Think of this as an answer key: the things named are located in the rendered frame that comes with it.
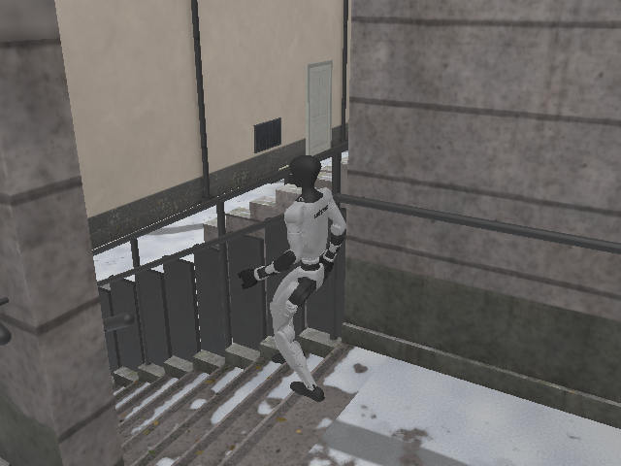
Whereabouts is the robot left upper arm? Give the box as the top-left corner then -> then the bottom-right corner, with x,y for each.
284,204 -> 305,264

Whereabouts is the left robot foot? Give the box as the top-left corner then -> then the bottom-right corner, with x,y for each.
290,382 -> 325,402

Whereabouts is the robot left shin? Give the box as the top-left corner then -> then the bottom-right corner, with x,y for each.
274,331 -> 317,391

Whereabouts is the right robot hand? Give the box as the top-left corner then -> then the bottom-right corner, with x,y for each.
319,256 -> 334,283

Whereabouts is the left robot hand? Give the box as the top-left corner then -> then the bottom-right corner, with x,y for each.
238,269 -> 258,289

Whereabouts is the robot right upper arm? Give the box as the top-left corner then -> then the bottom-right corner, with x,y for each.
317,187 -> 346,236

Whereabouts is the left robot forearm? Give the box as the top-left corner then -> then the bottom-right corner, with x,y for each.
254,250 -> 296,281

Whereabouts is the right robot forearm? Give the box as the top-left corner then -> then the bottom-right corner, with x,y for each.
323,229 -> 346,262

